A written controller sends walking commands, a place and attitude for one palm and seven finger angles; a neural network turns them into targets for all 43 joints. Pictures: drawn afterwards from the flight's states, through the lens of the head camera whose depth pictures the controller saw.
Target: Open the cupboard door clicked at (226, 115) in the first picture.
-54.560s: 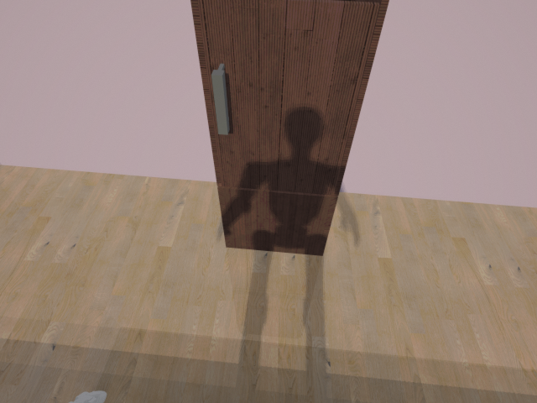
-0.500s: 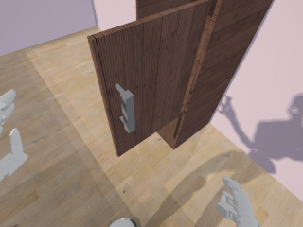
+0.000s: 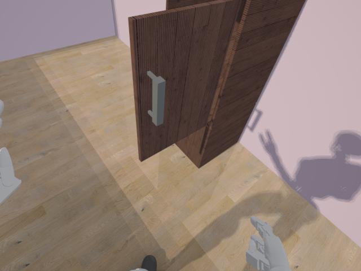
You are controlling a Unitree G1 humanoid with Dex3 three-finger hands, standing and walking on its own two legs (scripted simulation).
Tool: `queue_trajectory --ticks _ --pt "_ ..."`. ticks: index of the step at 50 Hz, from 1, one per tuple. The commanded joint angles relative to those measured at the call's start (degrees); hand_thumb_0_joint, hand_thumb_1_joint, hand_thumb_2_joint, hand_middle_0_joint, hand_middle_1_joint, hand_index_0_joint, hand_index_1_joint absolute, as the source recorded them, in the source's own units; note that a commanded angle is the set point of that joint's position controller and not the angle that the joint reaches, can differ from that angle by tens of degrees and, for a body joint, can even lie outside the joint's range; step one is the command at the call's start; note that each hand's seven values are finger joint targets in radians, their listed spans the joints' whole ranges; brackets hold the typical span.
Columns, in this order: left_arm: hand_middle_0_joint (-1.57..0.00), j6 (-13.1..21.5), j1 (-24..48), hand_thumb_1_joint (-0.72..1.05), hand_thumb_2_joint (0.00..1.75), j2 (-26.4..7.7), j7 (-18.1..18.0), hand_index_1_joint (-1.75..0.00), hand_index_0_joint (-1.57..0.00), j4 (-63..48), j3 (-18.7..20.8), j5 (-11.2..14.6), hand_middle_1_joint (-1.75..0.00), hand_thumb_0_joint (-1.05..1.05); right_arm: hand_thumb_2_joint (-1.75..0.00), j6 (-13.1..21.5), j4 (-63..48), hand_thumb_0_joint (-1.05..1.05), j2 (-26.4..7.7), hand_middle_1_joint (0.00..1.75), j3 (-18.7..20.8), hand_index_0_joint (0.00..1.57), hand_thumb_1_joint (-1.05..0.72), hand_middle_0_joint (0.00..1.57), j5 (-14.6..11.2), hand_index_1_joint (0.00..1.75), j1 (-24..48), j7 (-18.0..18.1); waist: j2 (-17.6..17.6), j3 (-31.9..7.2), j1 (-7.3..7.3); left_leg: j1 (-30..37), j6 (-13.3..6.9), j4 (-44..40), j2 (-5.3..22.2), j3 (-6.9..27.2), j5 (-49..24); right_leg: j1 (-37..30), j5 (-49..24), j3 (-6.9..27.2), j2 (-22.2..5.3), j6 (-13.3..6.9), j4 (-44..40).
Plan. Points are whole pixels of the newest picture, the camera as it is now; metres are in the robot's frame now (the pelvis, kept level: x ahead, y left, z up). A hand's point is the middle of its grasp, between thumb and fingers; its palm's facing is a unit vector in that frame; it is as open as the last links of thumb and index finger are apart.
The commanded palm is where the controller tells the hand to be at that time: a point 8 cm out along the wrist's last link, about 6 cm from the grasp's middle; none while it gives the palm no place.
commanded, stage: stop stepping back and stand still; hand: left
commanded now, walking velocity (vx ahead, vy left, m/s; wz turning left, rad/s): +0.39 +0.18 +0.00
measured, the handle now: (154, 99) +0.59 +0.13 +0.02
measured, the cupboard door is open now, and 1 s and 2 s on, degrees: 90 90 90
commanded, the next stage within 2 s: let the arm hang, fingers relaxed in 0.60 s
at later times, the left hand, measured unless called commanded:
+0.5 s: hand out of the picture +0.14 +0.26 +0.17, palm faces +0.39 -0.75 -0.54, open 7.4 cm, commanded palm +0.08 +0.30 +0.18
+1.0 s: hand out of the picture +0.00 +0.20 -0.17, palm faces +0.09 -0.98 -0.17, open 7.0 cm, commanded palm none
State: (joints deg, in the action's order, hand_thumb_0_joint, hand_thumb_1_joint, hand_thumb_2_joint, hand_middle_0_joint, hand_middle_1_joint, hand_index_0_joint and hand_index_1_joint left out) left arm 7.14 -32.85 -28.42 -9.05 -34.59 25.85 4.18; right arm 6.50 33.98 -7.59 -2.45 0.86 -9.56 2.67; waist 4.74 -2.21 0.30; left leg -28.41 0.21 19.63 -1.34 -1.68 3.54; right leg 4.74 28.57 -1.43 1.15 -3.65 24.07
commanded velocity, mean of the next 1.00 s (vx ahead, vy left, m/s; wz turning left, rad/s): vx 0.11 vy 0.01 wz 0.00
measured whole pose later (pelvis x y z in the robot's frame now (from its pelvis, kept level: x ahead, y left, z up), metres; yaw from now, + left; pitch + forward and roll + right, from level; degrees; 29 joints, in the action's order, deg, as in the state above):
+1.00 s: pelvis -0.06 +0.03 +0.00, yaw +3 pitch -1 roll +0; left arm -2.6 -15.0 -9.4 -1.5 50.6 1.4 -0.4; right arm -0.6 53.0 -10.6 -1.6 1.5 -10.1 0.1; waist 1.6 2.5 -0.3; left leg -16.7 -0.4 30.5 0.8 -2.1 12.4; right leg 13.3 16.5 -8.3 -2.0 -1.6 31.2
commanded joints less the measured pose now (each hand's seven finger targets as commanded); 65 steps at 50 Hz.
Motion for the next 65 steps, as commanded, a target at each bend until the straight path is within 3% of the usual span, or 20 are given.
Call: queue_trajectory --ticks 1,2,5,9,11,13,17,21,22,23,24,26,29,34,35,36,38,41,50,65 --pt "-0.20 5.8 2.1 0.90 0.90 -14.3 -1.3 -0.30 -0.20 -12.9 11.4 -0.4 -0.30 0.00 -0.90 0.1 -5.6 0.00 -10.9 0.30 3.4 0.20 -0.90 0.20 1.6 0.30 3.5 -0.3 4.6 -3.1 -0.18 2.9 2.6 43.6 3.2 4.3 15.4 20.1 -2.9 20.1 -25.1 -10.1 -19.4" --pt "-0.20 5.3 6.8 0.90 0.90 -9.1 0.0 -0.30 -0.20 -9.8 6.8 0.2 -0.30 0.00 -0.90 0.4 -4.8 0.00 -11.0 0.30 5.0 0.20 -0.90 0.20 -1.1 0.30 0.8 0.0 9.0 -3.0 -0.97 -3.5 2.5 47.1 -0.1 4.6 13.0 14.6 -1.6 17.6 -19.2 -7.3 -16.5" --pt "-0.20 5.3 8.6 0.90 0.90 -5.4 -0.4 -0.30 -0.20 1.1 3.7 -1.8 -0.30 0.00 -0.90 1.5 -3.8 0.00 -10.8 0.30 4.1 0.20 -0.90 0.20 -1.2 0.30 3.4 2.3 -2.3 5.6 -1.47 3.1 -0.2 27.1 5.2 2.2 13.2 14.8 -11.6 8.0 -15.2 -3.3 -10.5" --pt "-0.20 6.2 12.2 0.90 0.90 -4.8 -1.1 -0.30 -0.20 0.1 1.7 -3.0 -0.30 0.00 -0.90 3.6 -4.3 0.00 -11.6 0.30 4.6 0.20 -0.90 0.20 -0.9 0.30 1.7 3.9 -3.9 3.5 -0.89 17.4 -2.8 7.1 2.9 -2.8 16.2 15.1 -4.0 6.0 -10.7 -1.4 -1.8" --pt "-0.20 7.4 11.7 0.90 0.90 -6.2 -1.5 -0.30 -0.20 -5.2 4.0 -2.9 -0.30 0.00 -0.90 4.0 -5.9 0.00 -13.3 0.30 5.1 0.20 -0.90 0.20 -1.1 0.30 0.5 4.0 -13.9 0.7 -1.31 23.4 -7.7 2.6 12.2 12.8 9.2 18.7 -11.9 1.1 -2.7 2.5 13.3" --pt "-0.20 8.9 9.2 0.90 0.90 -8.2 -1.3 -0.30 -0.20 -8.1 6.3 -2.9 -0.30 0.00 -0.90 5.1 -4.3 0.00 -11.0 0.30 4.4 0.20 -0.90 0.20 0.1 0.30 -0.4 3.4 -20.3 -1.0 -2.35 21.5 -11.6 -7.0 19.8 28.6 14.0 22.9 4.3 -0.6 -0.4 3.7 28.9" --pt "-0.20 7.9 0.9 0.90 0.90 -7.5 -1.1 -0.30 -0.20 -8.7 7.3 -2.7 -0.30 0.00 -0.90 6.7 -3.3 0.00 -11.0 0.30 4.5 0.20 -0.90 0.20 -0.4 0.30 0.1 1.6 -14.9 -1.6 -0.41 13.1 -9.4 -6.1 15.6 13.1 13.2 13.4 -3.3 -2.3 -1.8 4.0 22.0" --pt "-0.20 7.2 -0.1 0.90 0.90 -5.7 -1.4 -0.30 -0.20 -2.6 7.0 -3.1 -0.30 0.00 -0.90 4.3 -5.2 0.00 -11.5 0.30 4.7 0.20 -0.90 0.20 -0.2 0.30 1.3 2.0 -17.3 0.9 -0.50 -4.4 -4.7 -3.2 11.3 4.5 34.2 -4.9 -4.5 -6.4 -0.3 2.4 7.4" --pt "-0.20 6.8 -0.8 0.90 0.90 -6.6 -1.2 -0.30 -0.20 0.6 7.5 -3.3 -0.30 0.00 -0.90 3.4 -5.4 0.00 -11.0 0.30 4.8 0.20 -0.90 0.20 -0.2 0.30 1.6 2.2 -9.5 2.3 -0.05 -7.7 -3.1 6.8 7.9 1.7 33.0 -5.2 -2.2 -0.4 -3.2 0.7 0.7" --pt "-0.20 6.6 0.8 0.90 0.90 -6.9 -0.9 -0.30 -0.20 1.3 7.0 -3.2 -0.30 0.00 -0.90 2.4 -6.0 0.00 -10.1 0.30 5.1 0.20 -0.90 0.20 -0.3 0.30 1.9 2.1 4.9 3.3 -0.15 -9.8 -1.3 25.9 2.7 -1.5 28.6 0.9 10.0 19.2 -13.7 -4.3 -10.5" --pt "-0.20 6.9 4.7 0.90 0.90 -8.2 -1.0 -0.30 -0.20 0.0 7.8 -2.5 -0.30 0.00 -0.90 2.6 -6.1 0.00 -10.9 0.30 5.3 0.20 -0.90 0.20 -0.2 0.30 1.9 2.0 9.2 3.9 -0.07 -11.7 -0.5 39.5 1.6 0.5 24.9 6.0 12.7 33.5 -23.6 -8.4 -17.3" --pt "-0.20 8.4 6.2 0.90 0.90 -6.3 -0.6 -0.30 -0.20 2.8 6.8 -2.6 -0.30 0.00 -0.90 3.2 -3.4 0.00 -10.5 0.30 5.0 0.20 -0.90 0.20 -0.2 0.30 -1.1 1.4 1.7 2.8 -2.21 -8.1 0.4 45.9 3.8 2.9 16.9 9.0 3.8 23.5 -20.5 -7.2 -14.4" --pt "-0.20 9.1 7.8 0.90 0.90 -4.3 -0.1 -0.30 -0.20 3.5 3.7 -3.2 -0.30 0.00 -0.90 3.1 -3.4 0.00 -10.3 0.30 4.4 0.20 -0.90 0.20 -0.6 0.30 0.9 1.8 -0.5 3.5 -1.67 -1.9 0.1 36.1 4.7 0.2 13.1 10.4 -13.4 11.1 -16.7 -4.5 -11.3" --pt "-0.20 9.0 8.6 0.90 0.90 -4.5 -1.4 -0.30 -0.20 -2.7 3.4 -3.2 -0.30 0.00 -0.90 4.6 -4.8 0.00 -9.9 0.30 4.1 0.20 -0.90 0.20 -0.1 0.30 2.1 2.7 0.1 0.8 0.22 12.3 -1.3 11.6 2.2 -4.1 9.8 7.9 -14.5 6.8 -13.6 -2.4 -8.2" --pt "-0.20 -2.4 10.1 0.90 0.90 7.0 6.9 -0.30 -0.20 42.1 -17.9 -7.9 -0.30 0.00 -0.90 3.4 9.1 0.00 -17.6 0.30 6.3 0.20 -0.90 0.20 0.3 0.30 -0.1 -4.1 -6.1 4.0 -3.75 10.7 -1.8 15.4 6.3 0.1 -1.5 15.4 -30.9 -1.3 -15.8 -0.9 5.0" --pt "-0.20 -6.1 5.9 0.90 0.90 9.2 8.5 -0.30 -0.20 43.8 -18.3 -6.1 -0.30 0.00 -0.90 -0.7 6.3 0.00 -14.1 0.30 5.5 0.20 -0.90 0.20 -0.4 0.30 -3.0 -4.0 -11.1 -1.2 -1.52 15.4 -2.7 12.8 7.7 5.6 -10.8 16.1 -24.1 0.3 -9.6 1.5 9.6" --pt "-0.20 -7.3 7.3 0.90 0.90 13.0 8.4 -0.30 -0.20 47.9 -20.8 -6.4 -0.30 0.00 -0.90 -3.4 4.8 0.00 -14.7 0.30 4.8 0.20 -0.90 0.20 0.9 0.30 -0.8 -3.1 -4.9 -2.8 1.19 7.2 -6.9 9.7 14.2 11.4 -8.3 10.6 -8.5 -2.3 -5.1 3.4 12.9" --pt "-0.20 -6.8 14.2 0.90 0.90 8.2 9.1 -0.30 -0.20 56.5 -20.8 -6.3 -0.30 0.00 -0.90 -4.1 6.1 0.00 -14.6 0.30 4.3 0.20 -0.90 0.20 1.1 0.30 0.0 -2.4 5.4 -2.2 0.20 6.5 -3.2 12.8 7.2 6.3 -3.3 7.3 -24.5 1.9 -10.1 1.3 4.8" --pt "-0.20 -6.8 15.7 0.90 0.90 11.1 7.9 -0.30 -0.20 86.4 -23.1 -5.1 -0.30 0.00 -0.90 -6.5 19.2 0.00 -9.8 0.30 2.9 0.20 -0.90 0.20 0.9 0.30 -0.4 -1.6 -14.6 0.7 0.05 13.2 -1.5 1.4 6.9 5.0 6.1 4.0 -15.6 1.2 -8.2 1.4 -3.7" --pt "-0.20 -7.0 13.0 0.90 0.90 11.5 7.7 -0.30 -0.20 99.8 -24.5 -4.8 -0.30 0.00 -0.90 -6.6 29.3 0.00 -9.0 0.30 3.3 0.20 -0.90 0.20 0.3 0.30 -7.3 -1.0 -5.2 5.8 -0.15 14.5 -2.1 -4.3 7.7 5.9 12.5 6.4 -12.1 -0.4 -8.2 1.5 -5.9"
